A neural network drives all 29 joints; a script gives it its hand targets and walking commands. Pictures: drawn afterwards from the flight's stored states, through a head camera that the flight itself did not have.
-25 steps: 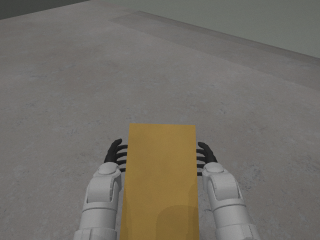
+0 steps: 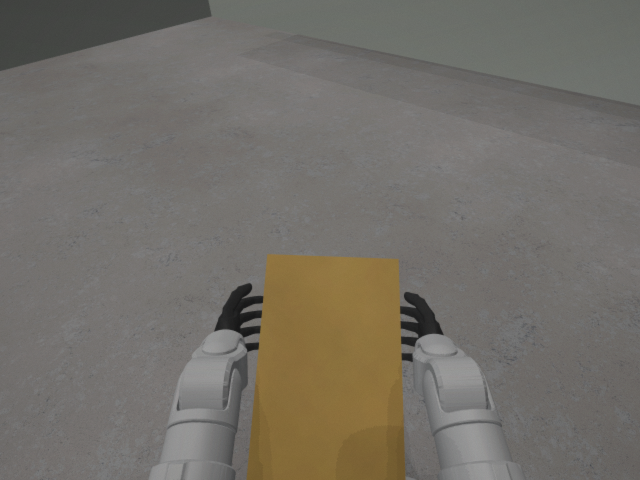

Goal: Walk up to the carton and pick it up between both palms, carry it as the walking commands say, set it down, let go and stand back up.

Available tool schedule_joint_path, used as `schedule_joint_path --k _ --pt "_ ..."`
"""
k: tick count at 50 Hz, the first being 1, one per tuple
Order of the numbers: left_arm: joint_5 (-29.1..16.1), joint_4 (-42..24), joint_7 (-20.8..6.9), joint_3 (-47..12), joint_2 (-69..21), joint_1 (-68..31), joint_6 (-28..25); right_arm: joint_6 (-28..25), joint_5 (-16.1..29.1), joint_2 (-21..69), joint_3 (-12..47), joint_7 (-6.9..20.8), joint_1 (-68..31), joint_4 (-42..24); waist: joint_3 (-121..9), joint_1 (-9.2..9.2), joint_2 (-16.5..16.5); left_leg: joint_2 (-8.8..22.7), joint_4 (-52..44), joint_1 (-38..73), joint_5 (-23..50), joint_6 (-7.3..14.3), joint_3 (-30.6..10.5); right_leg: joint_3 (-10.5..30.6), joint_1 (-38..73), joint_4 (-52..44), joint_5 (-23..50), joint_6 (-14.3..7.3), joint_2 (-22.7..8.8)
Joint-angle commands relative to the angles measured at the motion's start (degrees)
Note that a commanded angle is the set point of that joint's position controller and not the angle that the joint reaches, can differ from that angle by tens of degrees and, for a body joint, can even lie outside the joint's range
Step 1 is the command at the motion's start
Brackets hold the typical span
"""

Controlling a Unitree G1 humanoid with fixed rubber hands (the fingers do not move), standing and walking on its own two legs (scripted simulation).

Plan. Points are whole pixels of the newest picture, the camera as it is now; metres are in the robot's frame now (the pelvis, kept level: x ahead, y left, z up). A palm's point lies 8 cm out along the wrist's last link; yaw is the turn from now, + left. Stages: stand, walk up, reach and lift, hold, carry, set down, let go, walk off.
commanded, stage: carry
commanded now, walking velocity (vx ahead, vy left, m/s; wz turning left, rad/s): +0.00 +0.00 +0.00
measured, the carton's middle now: (327, 367) +0.32 +0.00 -0.05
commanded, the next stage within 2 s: none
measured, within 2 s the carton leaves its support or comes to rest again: neither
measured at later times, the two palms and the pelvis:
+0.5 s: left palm (233, 377) +0.22 +0.10 +0.11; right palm (475, 387) +0.21 -0.15 +0.09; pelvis -0.11 -0.03 +0.04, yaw +1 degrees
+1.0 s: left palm out of the picture +0.06 +0.16 +0.09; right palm out of the picture +0.08 -0.09 +0.07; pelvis -0.21 +0.00 +0.02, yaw +1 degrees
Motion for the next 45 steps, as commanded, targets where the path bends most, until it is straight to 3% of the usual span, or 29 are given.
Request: schedule_joint_path --k 1,2,3,4,5,6,8,9,10,12,13,15,16,17,19,21,24,26,29,30,32,34,36,37,39,41,42,43,45 --pt "-13.0 -1.77 -13.4 -30.45 -56.98 -28.82 0.24 -5.34 18.25 54.0 32.08 16.92 -39.36 -8.6 -17.38 4.86 6.98 7.1 -17.99 -8.85 -30.7 -2.82 -5.34 5.03 24.22 -13.42 -6.02 -1.88 -0.99" --pt "-12.19 0.57 -13.44 -30.76 -59.66 -23.31 -0.16 -5.46 18.18 55.28 32.6 16.93 -35.29 -7.11 -17.79 4.19 3.27 6.66 -11.73 -0.46 -28.87 -2.41 -6.41 7.24 20.67 -25.96 -10.42 -0.39 -2.02" --pt "-14.5 -1.43 -13.64 -31.69 -60.03 -26.1 -0.32 -5.76 20.12 54.6 34.52 16.12 -40.39 -12.49 -14.18 3.91 -5.87 4.27 0.29 1.32 -24.47 -1.41 -6.08 17.15 15.88 -42.32 -19.65 0.29 -6.01" --pt "-14.9 -3.71 -13.77 -31.72 -58.47 -19.63 0.15 -4.17 20.17 55.68 35.99 15.46 -32.15 -10.96 -13.99 2.27 -20.65 0.39 10.49 -1.85 -18.84 -2.51 -5.75 31.7 17.48 -50.84 -11.07 0.52 -14.6" --pt "-15.42 -4.47 -14.86 -31.65 -59.13 -23.04 -0.7 -5.09 17.89 57.35 35.37 14.78 -32.58 -9.68 -12.29 0.34 -24.17 0.48 14.22 -7.71 -17.83 -2.79 -4.94 34.15 24.1 -46.92 20.28 0.25 -22.18" --pt "-16.96 -7.51 -15.57 -31.07 -58.28 -24.55 -1.15 -5.89 16.79 57.66 34.64 14.15 -30.83 -10.3 -17.55 0.92 -22.8 -1.2 19.02 -9.64 -15.63 -2.35 -4.91 28.49 29.19 -42.1 29.84 -2.89 -22.04" --pt "-19.75 -14.42 -14.96 -32.49 -57.42 -29.78 -0.33 -5.45 20.16 57.09 35.93 13.18 -38.52 -19.88 -15.89 2.47 -18.26 -3.31 25.59 -7.19 -11.03 -2.47 -7.66 31.76 20.37 -42.71 26.17 -5.73 -18.41" --pt "-16.04 -7.29 -15.27 -32.06 -58.27 -29.67 -1.02 -6.78 16.56 56.78 32.78 13.73 -36.03 -11.57 -15.47 2.29 -11.38 -4.2 24.5 -5.04 -10.29 -2.24 -8.78 32.64 19.84 -45.53 17.87 -2.45 -17.96" --pt "-16.68 -5.74 -15.61 -31.61 -57.71 -30.84 -1.49 -7.08 15.39 57.89 32.09 13.67 -32.86 -5.64 -14.3 1.76 -9.33 -4.55 23.83 -3.42 -10.69 -2.57 -6.59 26.09 20.42 -47.57 8.87 0.27 -15.69" --pt "-19.26 -17.67 -14.93 -35.47 -56.17 -35.88 -1.93 -8.16 17.35 56.9 33.44 12.9 -34.4 -13.1 -19.06 2.06 -2.91 -6.13 20.51 -1.89 -12.14 -1.26 -5.14 22.42 28.48 -43.7 24.46 0.74 -14.75" --pt "-23.62 -26.18 -14.75 -39.59 -57.73 -38.58 -1.14 -8.05 20.43 58.03 37.0 11.98 -35.73 -22.52 -19.8 1.93 -4.43 -5.22 16.73 -0.85 -14.73 -1.01 -5.57 22.54 33.39 -43.36 32.45 -1.24 -15.67" --pt "-19.83 -18.18 -14.26 -36.09 -55.13 -27.48 0.71 -7.16 18.52 56.97 35.47 11.46 -29.92 -17.25 -23.64 2.04 -8.08 -7.37 10.82 -0.43 -16.11 -1.63 -2.76 19.93 42.48 -39.41 56.76 1.25 -14.21" --pt "-17.51 -13.86 -14.46 -34.78 -56.31 -31.1 -0.81 -7.79 15.5 57.68 34.12 11.44 -31.47 -13.53 -24.49 2.49 -11.49 -8.3 7.53 -0.13 -16.86 -0.95 -1.63 19.86 44.02 -40.28 60.2 3.2 -14.31" --pt "-14.15 -10.55 -14.16 -31.6 -53.16 -19.18 -0.3 -7.31 15.94 56.23 35.53 11.58 -28.17 -15.2 -30.7 2.59 -10.73 -8.23 4.47 5.8 -17.03 -1.06 -1.48 17.96 47.26 -38.21 61.01 -0.05 -15.77" --pt "-13.77 -15.12 -13.33 -32.78 -50.74 -17.41 -0.19 -6.38 15.8 55.44 35.31 11.7 -21.33 -13.19 -28.91 2.64 -11.85 -8.04 0.5 2.94 -15.61 -0.6 -1.56 16.27 51.67 -35.78 73.38 0.85 -14.8" --pt "-13.44 -11.7 -13.89 -33.73 -52.98 -14.62 0.49 -5.48 14.5 55.37 36.35 12.24 -20.87 -16.0 -30.55 1.94 -15.86 -6.68 -4.46 10.26 -15.44 0.55 -2.9 16.9 47.68 -36.49 74.28 -0.22 -15.0" --pt "-11.55 -9.37 -13.2 -32.32 -54.77 -12.37 2.65 -3.66 15.46 54.65 34.87 13.33 -25.22 -18.58 -31.63 2.02 -12.43 -3.55 -11.31 21.16 -11.35 1.96 -4.14 16.9 40.05 -38.58 60.16 -2.82 -15.11" --pt "-9.58 -6.0 -12.81 -29.67 -54.18 -13.5 2.94 -2.54 14.36 55.3 32.78 14.32 -22.55 -11.49 -31.31 1.5 -10.16 -2.27 -16.31 25.27 -6.31 2.48 -4.24 15.83 36.21 -38.25 54.32 -3.23 -14.33" --pt "-11.17 -9.98 -12.21 -32.42 -56.28 -14.91 2.26 -3.55 19.86 54.93 35.45 15.8 -32.93 -22.0 -29.59 2.21 -3.46 2.84 -15.07 35.56 1.53 3.04 -6.26 14.59 23.19 -41.15 32.31 -3.8 -11.9" --pt "-13.95 -15.58 -11.98 -33.87 -55.78 -19.6 1.77 -3.98 20.24 54.03 34.9 15.48 -33.22 -23.33 -30.82 2.1 1.2 3.3 -9.6 34.54 6.65 4.2 -6.52 12.92 22.36 -41.78 34.16 -2.52 -12.43" --pt "-13.94 -17.64 -11.73 -34.49 -55.36 -26.08 2.14 -2.94 18.29 57.6 31.83 15.57 -28.16 -14.23 -25.26 0.72 5.01 2.51 -9.2 26.07 -2.18 4.26 -7.72 11.57 23.26 -42.96 29.04 -2.78 -12.44" --pt "-15.46 -16.74 -11.83 -34.63 -55.37 -26.18 2.63 -2.73 18.67 55.3 29.78 15.56 -28.6 -15.38 -25.08 0.86 2.46 2.95 -8.78 27.11 -3.72 5.8 -8.14 11.54 18.4 -41.57 25.3 -5.13 -10.33" --pt "-16.81 -18.51 -11.94 -35.18 -54.51 -28.31 2.58 -2.7 18.28 55.43 30.63 15.16 -27.87 -13.73 -20.5 1.57 0.76 4.18 -13.39 19.26 -23.02 7.1 -12.01 11.37 18.89 -41.61 9.39 -4.48 -8.74" --pt "-16.37 -17.93 -12.23 -34.72 -54.96 -28.78 1.98 -3.12 18.28 57.11 31.24 15.49 -30.68 -14.08 -19.62 1.33 -4.51 4.15 -14.24 13.63 -30.17 7.75 -14.18 11.18 20.75 -40.56 1.11 -3.84 -8.45" --pt "-14.46 -12.36 -12.11 -33.89 -56.99 -27.74 2.25 -3.41 17.75 57.5 29.31 15.78 -33.8 -11.07 -16.97 2.18 3.28 4.54 -18.7 6.01 -38.53 8.76 -15.19 8.3 20.67 -30.21 -2.03 -3.42 -4.44" --pt "-15.6 -12.65 -12.53 -34.14 -56.04 -28.61 2.65 -3.84 18.15 55.58 29.22 15.91 -34.56 -13.0 -10.17 1.67 7.1 13.9 -26.39 -0.59 -44.63 13.13 -24.41 8.62 15.72 -16.5 3.76 -2.47 -3.41" --pt "-16.7 -11.03 -12.97 -34.04 -57.04 -28.98 2.66 -4.12 18.03 56.41 29.35 15.4 -35.0 -12.75 -11.48 1.88 0.83 14.62 -24.6 0.38 -39.27 12.76 -23.72 9.1 14.64 -15.92 4.97 -2.69 -3.8" --pt "-17.48 -14.65 -12.87 -33.57 -55.37 -30.94 2.39 -4.03 16.65 55.79 29.44 14.93 -31.49 -10.89 -10.86 1.84 3.85 15.01 -22.45 -2.96 -34.64 13.25 -21.19 9.66 16.05 -14.56 5.87 -2.34 -3.74" --pt "-19.89 -16.15 -13.4 -35.68 -56.74 -29.72 2.36 -2.85 16.34 56.43 31.29 14.43 -29.63 -14.9 -15.27 2.61 -3.16 9.57 -17.07 5.05 -23.15 10.59 -14.96 10.9 15.55 -22.94 8.82 -3.95 -2.93"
